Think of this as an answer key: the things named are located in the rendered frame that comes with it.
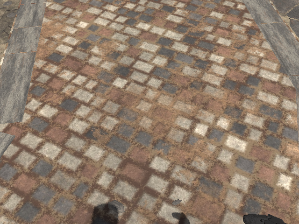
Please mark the right robot hand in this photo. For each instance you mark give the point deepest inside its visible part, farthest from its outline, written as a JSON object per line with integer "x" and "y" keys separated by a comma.
{"x": 262, "y": 219}

